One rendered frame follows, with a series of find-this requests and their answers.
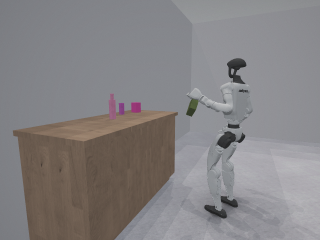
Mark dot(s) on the robot left forearm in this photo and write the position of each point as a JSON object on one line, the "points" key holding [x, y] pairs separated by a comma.
{"points": [[214, 105]]}

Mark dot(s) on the sponge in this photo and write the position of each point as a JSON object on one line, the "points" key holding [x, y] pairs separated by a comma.
{"points": [[192, 107]]}

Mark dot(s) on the humanoid robot torso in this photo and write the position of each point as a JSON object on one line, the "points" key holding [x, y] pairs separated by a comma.
{"points": [[239, 97]]}

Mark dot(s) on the robot right forearm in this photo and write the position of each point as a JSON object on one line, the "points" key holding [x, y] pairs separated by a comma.
{"points": [[245, 117]]}

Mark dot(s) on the left robot hand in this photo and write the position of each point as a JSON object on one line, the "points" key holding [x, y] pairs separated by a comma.
{"points": [[195, 94]]}

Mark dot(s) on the table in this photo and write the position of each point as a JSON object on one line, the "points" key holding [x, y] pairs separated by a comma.
{"points": [[87, 179]]}

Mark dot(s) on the robot left foot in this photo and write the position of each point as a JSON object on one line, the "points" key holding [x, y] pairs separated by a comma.
{"points": [[221, 213]]}

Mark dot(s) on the robot left upper arm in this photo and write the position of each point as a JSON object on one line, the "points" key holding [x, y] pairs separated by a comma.
{"points": [[226, 90]]}

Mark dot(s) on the robot right upper arm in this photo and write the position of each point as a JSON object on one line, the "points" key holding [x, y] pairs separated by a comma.
{"points": [[249, 106]]}

